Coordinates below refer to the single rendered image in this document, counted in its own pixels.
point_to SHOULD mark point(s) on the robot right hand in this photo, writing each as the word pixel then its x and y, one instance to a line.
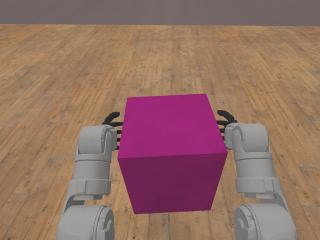
pixel 230 119

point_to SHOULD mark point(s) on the robot left hand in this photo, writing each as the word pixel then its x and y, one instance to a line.
pixel 107 121

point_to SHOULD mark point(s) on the left robot upper arm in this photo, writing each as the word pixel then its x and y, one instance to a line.
pixel 87 222

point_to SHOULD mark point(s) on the right robot upper arm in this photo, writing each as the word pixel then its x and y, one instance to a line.
pixel 263 221

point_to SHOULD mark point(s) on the left robot forearm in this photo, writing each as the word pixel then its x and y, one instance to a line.
pixel 91 172

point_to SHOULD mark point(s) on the right robot forearm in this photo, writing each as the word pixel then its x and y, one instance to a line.
pixel 256 176

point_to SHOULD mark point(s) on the carton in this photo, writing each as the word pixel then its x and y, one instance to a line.
pixel 171 153

